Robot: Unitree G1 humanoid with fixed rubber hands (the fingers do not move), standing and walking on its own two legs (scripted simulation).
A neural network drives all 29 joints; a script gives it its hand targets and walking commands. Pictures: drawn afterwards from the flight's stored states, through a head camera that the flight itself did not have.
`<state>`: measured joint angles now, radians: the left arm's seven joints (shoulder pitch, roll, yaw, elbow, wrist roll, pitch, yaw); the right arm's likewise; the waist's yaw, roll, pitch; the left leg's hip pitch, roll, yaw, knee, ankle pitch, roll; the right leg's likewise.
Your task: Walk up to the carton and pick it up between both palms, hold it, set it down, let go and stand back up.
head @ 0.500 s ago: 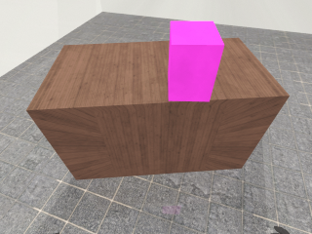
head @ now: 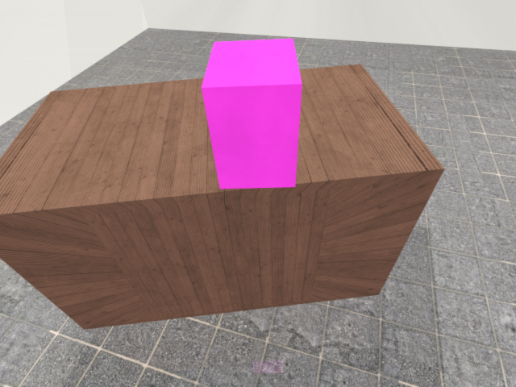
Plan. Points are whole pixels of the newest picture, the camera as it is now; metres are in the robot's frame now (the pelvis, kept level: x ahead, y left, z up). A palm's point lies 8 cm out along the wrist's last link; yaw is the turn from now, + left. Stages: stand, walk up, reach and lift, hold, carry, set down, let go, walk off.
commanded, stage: walk up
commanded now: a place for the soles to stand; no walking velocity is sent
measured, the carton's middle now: (255, 115) +0.69 +0.03 +0.07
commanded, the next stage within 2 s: none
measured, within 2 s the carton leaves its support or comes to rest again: neither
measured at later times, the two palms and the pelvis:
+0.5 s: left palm (99, 322) +0.27 +0.32 -0.08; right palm (489, 306) +0.26 -0.34 -0.02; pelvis +0.18 +0.00 +0.03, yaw +0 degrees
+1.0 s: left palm (140, 271) +0.36 +0.26 -0.06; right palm (456, 270) +0.36 -0.36 -0.09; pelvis +0.25 -0.05 +0.01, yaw +3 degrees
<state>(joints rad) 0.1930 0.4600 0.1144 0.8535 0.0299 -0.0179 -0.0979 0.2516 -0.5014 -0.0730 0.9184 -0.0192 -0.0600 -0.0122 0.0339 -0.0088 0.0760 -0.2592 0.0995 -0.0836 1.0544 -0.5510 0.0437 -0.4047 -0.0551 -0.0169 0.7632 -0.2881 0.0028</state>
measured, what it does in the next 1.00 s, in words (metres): walks ahead: left foot, then right foot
